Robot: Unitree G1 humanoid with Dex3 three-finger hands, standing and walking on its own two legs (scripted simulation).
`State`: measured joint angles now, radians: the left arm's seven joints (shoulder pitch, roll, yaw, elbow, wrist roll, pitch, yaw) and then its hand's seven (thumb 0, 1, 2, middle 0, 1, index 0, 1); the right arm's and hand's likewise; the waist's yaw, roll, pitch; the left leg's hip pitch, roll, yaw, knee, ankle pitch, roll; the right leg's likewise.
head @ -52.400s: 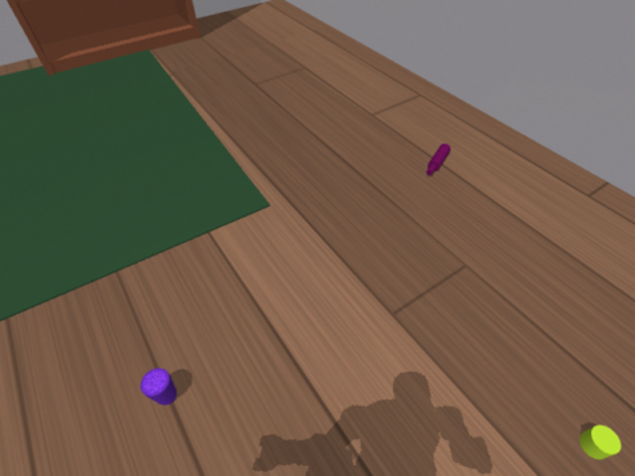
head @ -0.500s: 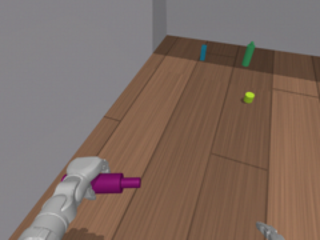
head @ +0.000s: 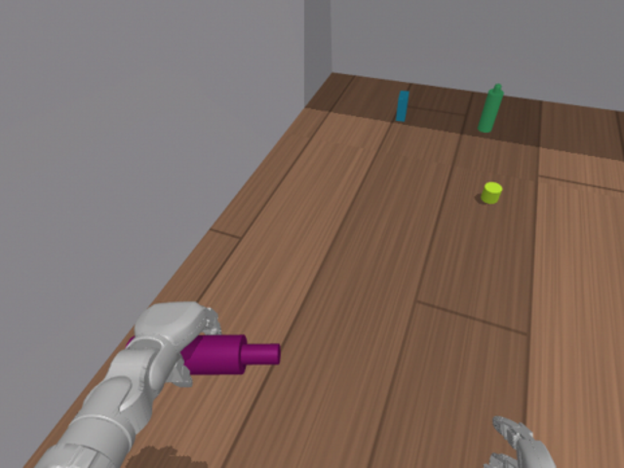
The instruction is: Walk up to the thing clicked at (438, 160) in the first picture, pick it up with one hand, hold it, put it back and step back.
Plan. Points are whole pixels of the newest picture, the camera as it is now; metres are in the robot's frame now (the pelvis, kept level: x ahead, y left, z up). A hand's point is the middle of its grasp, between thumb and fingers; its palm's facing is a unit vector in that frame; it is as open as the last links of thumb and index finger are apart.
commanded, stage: hold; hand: left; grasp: from above
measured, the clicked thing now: (205, 354) +0.30 +0.19 -0.07
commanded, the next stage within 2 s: crouch in 0.44 s
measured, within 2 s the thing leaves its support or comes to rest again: neither
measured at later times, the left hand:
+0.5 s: hand (179, 351) +0.29 +0.22 -0.04, palm faces -0.47 -0.03 -0.88, open 8.5 cm
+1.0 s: hand (194, 370) +0.31 +0.23 -0.14, palm faces -0.46 +0.04 -0.89, open 8.5 cm
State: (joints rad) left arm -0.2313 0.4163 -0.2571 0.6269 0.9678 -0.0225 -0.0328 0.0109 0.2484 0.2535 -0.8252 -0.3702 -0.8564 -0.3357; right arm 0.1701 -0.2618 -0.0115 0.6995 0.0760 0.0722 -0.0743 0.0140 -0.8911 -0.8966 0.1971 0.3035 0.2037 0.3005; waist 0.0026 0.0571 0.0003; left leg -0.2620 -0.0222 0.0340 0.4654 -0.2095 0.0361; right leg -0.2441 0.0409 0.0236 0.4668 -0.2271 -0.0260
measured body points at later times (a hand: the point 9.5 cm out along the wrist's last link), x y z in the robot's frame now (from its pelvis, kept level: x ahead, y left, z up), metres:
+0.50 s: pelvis +0.01 +0.00 +0.00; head +0.01 -0.02 +0.45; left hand +0.31 +0.22 +0.01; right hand +0.14 -0.26 -0.12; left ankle +0.02 +0.10 -0.74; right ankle +0.01 -0.10 -0.74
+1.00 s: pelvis -0.02 +0.00 -0.05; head +0.05 +0.01 +0.39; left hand +0.33 +0.23 -0.09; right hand +0.09 -0.28 -0.16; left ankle +0.02 +0.10 -0.74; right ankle +0.01 -0.10 -0.74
